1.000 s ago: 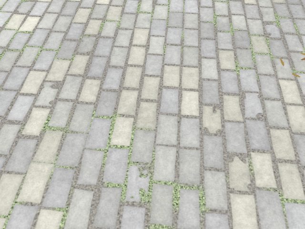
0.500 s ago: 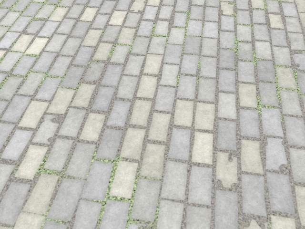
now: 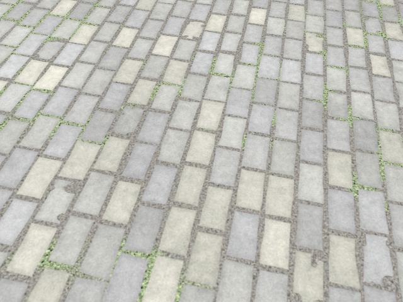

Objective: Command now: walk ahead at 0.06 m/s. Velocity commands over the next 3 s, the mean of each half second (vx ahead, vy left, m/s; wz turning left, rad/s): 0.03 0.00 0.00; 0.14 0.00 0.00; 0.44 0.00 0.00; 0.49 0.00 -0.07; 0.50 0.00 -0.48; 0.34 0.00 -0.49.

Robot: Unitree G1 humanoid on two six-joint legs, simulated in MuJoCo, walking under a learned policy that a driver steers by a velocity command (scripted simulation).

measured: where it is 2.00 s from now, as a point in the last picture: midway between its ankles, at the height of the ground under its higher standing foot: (194, 267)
